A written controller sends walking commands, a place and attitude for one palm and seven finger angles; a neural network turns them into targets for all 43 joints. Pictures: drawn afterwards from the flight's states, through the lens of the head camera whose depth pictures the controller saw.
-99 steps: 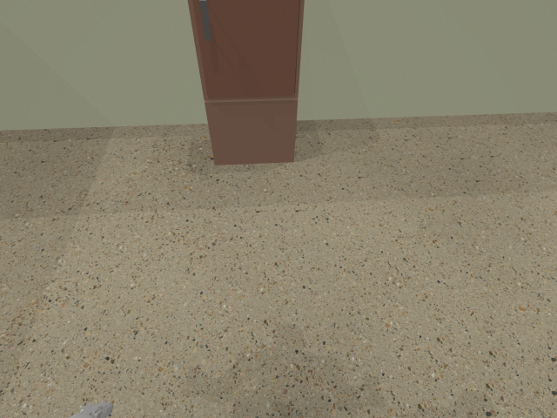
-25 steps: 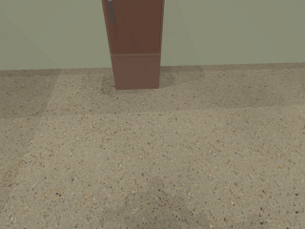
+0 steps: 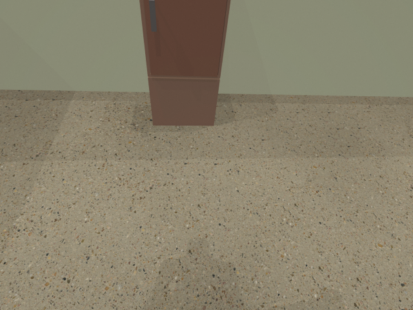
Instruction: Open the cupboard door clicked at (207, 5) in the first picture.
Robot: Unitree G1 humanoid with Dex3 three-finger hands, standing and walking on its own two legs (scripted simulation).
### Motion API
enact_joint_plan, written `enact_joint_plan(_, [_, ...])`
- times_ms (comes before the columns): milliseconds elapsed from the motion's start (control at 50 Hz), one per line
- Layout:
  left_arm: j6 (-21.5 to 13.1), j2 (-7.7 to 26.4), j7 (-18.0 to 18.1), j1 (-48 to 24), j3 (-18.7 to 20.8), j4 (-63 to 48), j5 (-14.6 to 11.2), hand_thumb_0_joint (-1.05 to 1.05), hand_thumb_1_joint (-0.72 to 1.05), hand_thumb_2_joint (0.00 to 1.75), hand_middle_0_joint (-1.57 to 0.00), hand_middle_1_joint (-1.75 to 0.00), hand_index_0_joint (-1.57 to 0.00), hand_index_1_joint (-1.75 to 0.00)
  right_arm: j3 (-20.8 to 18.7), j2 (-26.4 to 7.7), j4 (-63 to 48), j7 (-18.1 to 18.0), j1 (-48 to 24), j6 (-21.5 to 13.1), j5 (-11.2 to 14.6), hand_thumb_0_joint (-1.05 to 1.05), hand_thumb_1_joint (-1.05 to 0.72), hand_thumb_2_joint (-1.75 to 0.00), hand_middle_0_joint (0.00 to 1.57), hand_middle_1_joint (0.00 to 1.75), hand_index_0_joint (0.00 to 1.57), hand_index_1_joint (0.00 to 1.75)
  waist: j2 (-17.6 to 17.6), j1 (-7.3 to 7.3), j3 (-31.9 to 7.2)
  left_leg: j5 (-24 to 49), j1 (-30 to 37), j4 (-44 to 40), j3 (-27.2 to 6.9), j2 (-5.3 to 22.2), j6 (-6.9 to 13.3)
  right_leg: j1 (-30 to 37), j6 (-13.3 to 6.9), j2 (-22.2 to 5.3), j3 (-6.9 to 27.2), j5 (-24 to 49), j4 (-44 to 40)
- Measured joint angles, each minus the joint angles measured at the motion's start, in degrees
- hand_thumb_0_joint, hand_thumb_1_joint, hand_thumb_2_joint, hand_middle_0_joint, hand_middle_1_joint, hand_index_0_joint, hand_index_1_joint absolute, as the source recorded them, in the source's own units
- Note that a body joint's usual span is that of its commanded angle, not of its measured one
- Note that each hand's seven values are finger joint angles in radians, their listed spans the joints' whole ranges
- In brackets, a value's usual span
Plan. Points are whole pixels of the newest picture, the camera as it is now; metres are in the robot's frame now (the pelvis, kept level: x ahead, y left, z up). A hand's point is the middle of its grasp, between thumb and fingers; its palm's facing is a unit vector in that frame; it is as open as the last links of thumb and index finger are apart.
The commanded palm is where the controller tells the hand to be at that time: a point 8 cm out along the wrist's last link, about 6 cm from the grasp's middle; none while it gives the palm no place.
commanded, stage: walk to a spot facing it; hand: left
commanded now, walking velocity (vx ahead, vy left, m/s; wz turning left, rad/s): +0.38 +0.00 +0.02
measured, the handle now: (153, 14) +1.36 +0.30 +0.00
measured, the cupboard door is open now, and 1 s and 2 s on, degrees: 0 0 0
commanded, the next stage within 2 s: take the last steps up to it in 0.94 s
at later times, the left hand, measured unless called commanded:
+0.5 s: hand (147, 256) +0.27 +0.15 -0.17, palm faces +0.09 -0.98 -0.20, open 7.1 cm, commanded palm none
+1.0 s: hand (138, 202) +0.42 +0.20 -0.17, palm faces +0.12 -0.98 -0.14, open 7.3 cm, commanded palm none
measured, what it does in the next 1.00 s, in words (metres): walks ahead: right foot, then left foot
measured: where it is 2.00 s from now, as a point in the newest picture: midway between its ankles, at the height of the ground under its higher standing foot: (195, 206)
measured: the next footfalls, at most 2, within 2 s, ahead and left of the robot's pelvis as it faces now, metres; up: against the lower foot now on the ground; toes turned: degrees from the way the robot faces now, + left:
right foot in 0.28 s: +0.28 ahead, -0.14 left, +0.00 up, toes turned -7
left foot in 0.68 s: +0.41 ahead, +0.11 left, +0.00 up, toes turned +16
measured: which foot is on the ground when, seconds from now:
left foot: down 0.00-0.28, up 0.30-0.66, down 0.68-1.00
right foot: up 0.00-0.26, down 0.28-0.70, up 0.72-1.00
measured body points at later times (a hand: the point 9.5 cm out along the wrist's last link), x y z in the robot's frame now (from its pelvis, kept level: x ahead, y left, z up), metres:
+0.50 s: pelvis +0.21 -0.04 -0.01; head +0.22 -0.03 +0.44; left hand +0.27 +0.20 -0.16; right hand +0.23 -0.28 -0.16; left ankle +0.21 +0.09 -0.67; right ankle +0.24 -0.14 -0.74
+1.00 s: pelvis +0.42 +0.02 +0.01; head +0.43 +0.04 +0.46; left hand +0.42 +0.25 -0.16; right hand +0.42 -0.21 -0.14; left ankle +0.37 +0.10 -0.74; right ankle +0.50 -0.13 -0.67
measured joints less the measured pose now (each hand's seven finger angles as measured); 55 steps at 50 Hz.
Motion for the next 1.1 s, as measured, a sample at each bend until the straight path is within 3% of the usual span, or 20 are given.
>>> enact_joint_plan(60, [-0.37, -0.51, -0.32, -2.85, 0.39, -1.55, -0.03, 0.01, 0.91, 0.9, -0.19, -0.3, -0.2, -0.3, 0.05, 1.76, 1.96, -0.43, 3.22, -0.36, 0.15, 0.0, -0.91, -0.9, 0.21, 0.3, 0.2, 0.3, 0.48, -0.25, 1.06, 1.12, 3.7, -5.09, -0.56, -0.11, -0.1, -5.49, 0.74, -1.6, -0.79, 4.11, -0.06])
enact_joint_plan(140, [-0.48, 0.01, -0.14, -7.56, 1.09, -3.45, -0.17, 0.02, 0.93, 0.9, -0.2, -0.3, -0.2, -0.3, -0.12, 3.13, 4.09, -0.76, 6.13, -0.34, 0.07, 0.0, -0.91, -0.9, 0.21, 0.3, 0.2, 0.3, 1.07, -0.93, 2.75, 0.61, 8.36, -9.17, -0.73, 0.08, -0.94, -8.79, 0.76, -2.76, -1.87, 9.04, -10.1])
enact_joint_plan(240, [-1.59, 0.13, -0.29, -13.08, 1.39, -5.89, -0.4, 0.02, 0.93, 0.9, -0.19, -0.3, -0.2, -0.3, -0.66, 2.77, 5.83, -0.7, 7.7, 0.03, -0.06, 0.0, -0.91, -0.9, 0.21, 0.3, 0.2, 0.3, 2.56, -2.37, 4.5, -4.43, 12.87, -7.82, -0.54, 1.36, -2.61, -6.08, -1.56, -0.69, -3.83, 11.14, -22.47])
enact_joint_plan(280, [-3.26, 0.3, -0.25, -14.1, 1.43, -7.26, -0.08, 0.01, 0.93, 0.9, -0.19, -0.3, -0.2, -0.3, -0.93, 2.75, 6.4, -0.43, 8.38, 0.44, 0.21, 0.0, -0.91, -0.9, 0.21, 0.3, 0.2, 0.3, 2.46, -2.21, 4.44, -8.99, 10.63, 2.14, -0.85, 2.07, -2.77, -2.07, -3.1, 0.0, -4.55, 13.62, -26.51])
enact_joint_plan(320, [-4.95, -0.1, 0.31, -14.76, 1.67, -8.05, -0.15, 0.01, 0.92, 0.9, -0.19, -0.3, -0.2, -0.3, -1.21, 2.22, 6.28, -0.06, 6.62, 1.35, 0.76, 0.01, -0.91, -0.9, 0.21, 0.3, 0.2, 0.3, 2.87, -1.78, 4.88, -9.59, 1.76, 25.0, -2.6, 2.63, -1.57, -2.11, -3.66, -0.04, -5.65, 13.2, -22.14])
enact_joint_plan(360, [-5.19, -0.78, 0.76, -14.2, 1.51, -8.0, -0.43, 0.01, 0.92, 0.9, -0.19, -0.3, -0.2, -0.3, -1.95, 1.09, 5.19, 0.25, 3.53, 2.19, 0.75, 0.01, -0.91, -0.9, 0.21, 0.3, 0.2, 0.3, 3.53, -1.62, 4.66, -6.25, -7.23, 41.84, -3.51, 3.25, -0.49, 0.26, -3.44, 0.42, -6.8, 9.94, -21.81])
enact_joint_plan(420, [-4.91, -1.85, 1.54, -11.69, 1.1, -6.52, -0.19, 0.0, 0.92, 0.9, -0.19, -0.3, -0.2, -0.3, -2.74, -0.87, 1.9, 0.49, -2.12, 2.85, 0.0, 0.01, -0.91, -0.9, 0.2, 0.3, 0.2, 0.29, 3.75, -1.53, 3.17, -0.95, -18.0, 47.83, -2.44, 5.33, -0.77, 4.46, -2.67, 1.1, -7.64, 9.42, -25.98])
enact_joint_plan(480, [-4.96, -1.41, 2.54, -8.74, 2.22, -5.26, -0.29, -0.01, 0.95, 0.9, -0.2, -0.3, -0.2, -0.3, -3.44, -2.12, -1.94, 0.75, -6.89, 2.88, -0.3, 0.01, -0.92, -0.9, 0.2, 0.3, 0.19, 0.29, 3.71, -1.23, 1.19, 1.98, -24.44, 41.75, -1.58, 7.28, -2.01, 8.33, -2.56, 1.7, -8.38, 9.51, -30.42])
enact_joint_plan(540, [-4.6, -0.36, 2.04, -5.97, 1.95, -3.88, 0.08, -0.01, 0.96, 0.9, -0.2, -0.3, -0.2, -0.3, -3.75, -2.76, -4.88, 1.43, -10.85, 2.88, -0.37, 0.0, -0.92, -0.9, 0.2, 0.3, 0.19, 0.29, 3.29, -0.39, -0.11, 4.97, -26.27, 31.46, -0.17, 8.49, -3.02, 11.88, -2.02, 1.94, -8.87, 8.99, -33.68])
enact_joint_plan(680, [-3.88, 0.41, 1.11, 0.52, 1.47, -1.57, 0.11, 0.0, 0.93, 0.9, -0.19, -0.3, -0.2, -0.3, -3.22, -3.38, -7.94, 2.73, -15.79, 1.71, -0.31, 0.0, -0.92, -0.9, 0.2, 0.3, 0.19, 0.29, 1.84, 3.11, -0.13, 6.31, -18.49, 11.03, 3.18, 6.85, -2.65, 18.46, 1.12, 0.49, -9.54, 2.85, -32.9])
enact_joint_plan(720, [-3.15, 0.54, 0.9, 2.07, 1.55, -0.79, -0.21, 0.0, 0.92, 0.9, -0.19, -0.3, -0.2, -0.3, -2.94, -2.95, -8.29, 2.51, -16.56, 0.72, -0.66, 0.0, -0.92, -0.9, 0.2, 0.3, 0.19, 0.29, 0.36, 3.48, 0.6, 8.11, -16.78, 11.1, 4.68, 5.37, -0.24, 16.5, 1.11, -1.63, -7.95, -1.39, -24.28])
enact_joint_plan(760, [-1.95, 0.38, 0.74, 2.3, 1.42, 0.09, -0.19, 0.01, 0.92, 0.9, -0.19, -0.3, -0.2, -0.3, -2.47, -2.38, -8.58, 1.93, -16.21, -0.13, -0.64, 0.0, -0.92, -0.9, 0.2, 0.3, 0.19, 0.29, 0.1, 3.29, 1.2, 5.33, -15.25, 11.88, 5.51, 4.71, 0.8, 10.49, 0.38, -1.42, -4.19, -4.23, -8.4])
enact_joint_plan(800, [-1.47, 0.3, 0.43, 1.7, 1.59, 0.46, -0.07, 0.01, 0.92, 0.9, -0.19, -0.3, -0.2, -0.3, -2.05, -1.55, -8.06, 1.28, -14.77, -0.41, -0.47, 0.0, -0.91, -0.9, 0.2, 0.3, 0.2, 0.29, -0.03, 3.02, 1.49, 4.69, -12.34, 8.99, 6.05, 3.89, 0.71, 4.59, 0.16, -1.53, -2.27, -1.3, 2.51])
enact_joint_plan(840, [-1.42, 0.08, 0.21, 0.73, 1.76, 0.09, 0.11, 0.01, 0.92, 0.9, -0.19, -0.3, -0.2, -0.3, -2.52, -0.98, -6.97, 0.26, -12.82, -0.74, 0.06, -0.01, -0.93, -0.9, 0.2, 0.3, 0.2, 0.29, -0.04, 2.91, 1.57, 5.53, -9.08, 4.75, 6.56, 2.97, 0.65, -0.08, 0.52, -2.38, -1.32, 2.54, 6.1])
enact_joint_plan(980, [-0.69, -0.93, 0.1, -3.89, 2.02, -2.52, 0.28, 0.01, 0.91, 0.9, -0.19, -0.3, -0.2, -0.3, -2.52, -1.63, -1.93, -0.3, -5.66, -0.37, 0.21, -0.01, -0.95, -0.9, 0.21, 0.3, 0.2, 0.3, 0.43, 2.27, 1.52, 6.0, 0.43, -5.63, 7.89, 1.36, 0.15, -8.56, 2.21, -4.8, -0.45, 10.67, -1.7])
enact_joint_plan(1100, [-0.39, -0.33, 0.28, -8.52, 2.12, -3.47, 0.05, 0.01, 0.93, 0.9, -0.19, -0.3, -0.2, -0.3, -2.29, -0.41, 1.31, -0.18, -1.21, 0.59, -0.25, 0.0, -0.93, -0.9, 0.2, 0.3, 0.2, 0.29, 1.39, 0.06, 3.35, 1.48, 6.01, -5.62, 9.48, 2.38, -2.3, -6.14, 0.83, -3.63, -2.48, 12.32, -17.95])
